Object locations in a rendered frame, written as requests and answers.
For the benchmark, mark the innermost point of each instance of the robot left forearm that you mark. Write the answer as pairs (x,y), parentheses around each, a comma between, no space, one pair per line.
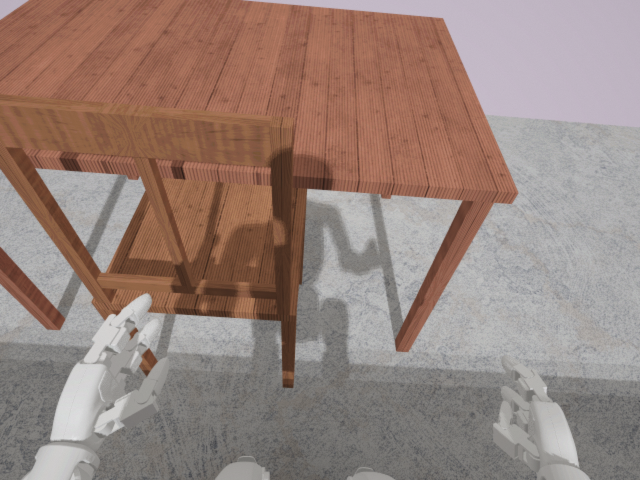
(64,461)

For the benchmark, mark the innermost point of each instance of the robot right hand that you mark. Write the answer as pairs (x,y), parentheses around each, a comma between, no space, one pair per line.
(541,421)

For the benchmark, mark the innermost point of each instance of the table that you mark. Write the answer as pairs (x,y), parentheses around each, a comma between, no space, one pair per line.
(382,103)

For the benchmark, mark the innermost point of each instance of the robot shin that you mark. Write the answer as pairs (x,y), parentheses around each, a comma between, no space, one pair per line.
(246,459)
(364,469)

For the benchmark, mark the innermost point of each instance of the left robot shin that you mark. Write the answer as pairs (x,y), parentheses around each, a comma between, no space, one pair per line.
(246,459)

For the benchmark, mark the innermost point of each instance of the robot left hand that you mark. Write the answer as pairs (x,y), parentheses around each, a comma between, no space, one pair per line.
(81,415)

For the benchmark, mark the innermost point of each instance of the chair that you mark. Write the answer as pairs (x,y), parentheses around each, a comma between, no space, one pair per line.
(196,247)

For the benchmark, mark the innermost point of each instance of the right robot shin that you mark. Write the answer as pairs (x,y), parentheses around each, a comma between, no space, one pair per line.
(364,469)

